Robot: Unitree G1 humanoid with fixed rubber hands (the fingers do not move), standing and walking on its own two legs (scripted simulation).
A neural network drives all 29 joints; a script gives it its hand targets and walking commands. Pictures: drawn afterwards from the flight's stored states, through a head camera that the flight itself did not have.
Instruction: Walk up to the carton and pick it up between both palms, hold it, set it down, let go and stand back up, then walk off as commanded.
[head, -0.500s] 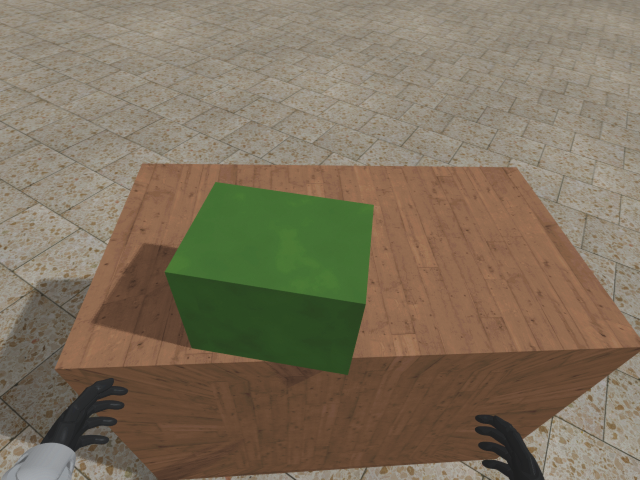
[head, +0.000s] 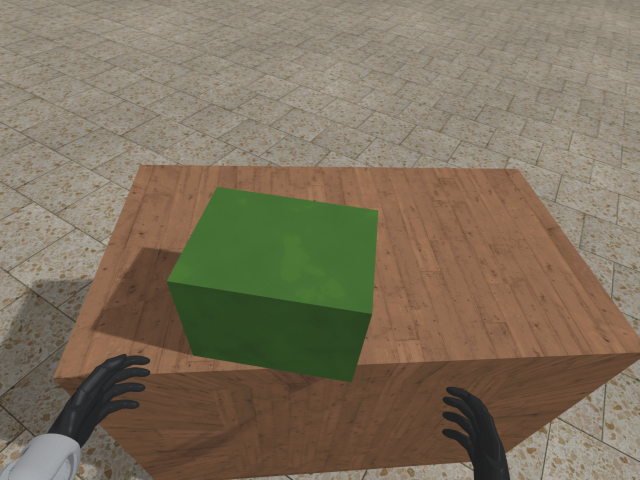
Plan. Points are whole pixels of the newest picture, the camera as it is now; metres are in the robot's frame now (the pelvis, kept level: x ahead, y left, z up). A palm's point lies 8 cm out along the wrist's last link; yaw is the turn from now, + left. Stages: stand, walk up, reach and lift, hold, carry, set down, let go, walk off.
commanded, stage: reach and lift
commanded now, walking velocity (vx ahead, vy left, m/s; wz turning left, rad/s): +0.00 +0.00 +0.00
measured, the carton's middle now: (284, 284) +0.41 +0.05 -0.01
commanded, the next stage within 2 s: none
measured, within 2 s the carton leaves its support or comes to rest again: neither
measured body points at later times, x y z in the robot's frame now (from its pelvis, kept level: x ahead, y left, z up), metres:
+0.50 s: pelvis +0.00 +0.01 +0.00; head +0.00 +0.03 +0.45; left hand +0.25 +0.28 +0.03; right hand +0.20 -0.16 +0.03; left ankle +0.01 +0.14 -0.74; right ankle +0.00 -0.11 -0.74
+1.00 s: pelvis +0.01 +0.01 +0.00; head +0.01 +0.02 +0.45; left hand +0.32 +0.26 +0.07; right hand +0.27 -0.16 +0.07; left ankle +0.01 +0.14 -0.74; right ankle +0.00 -0.11 -0.74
